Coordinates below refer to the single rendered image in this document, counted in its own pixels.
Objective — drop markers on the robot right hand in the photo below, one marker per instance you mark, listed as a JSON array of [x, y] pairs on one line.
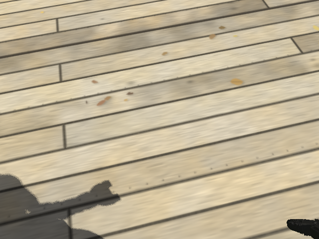
[[304, 226]]

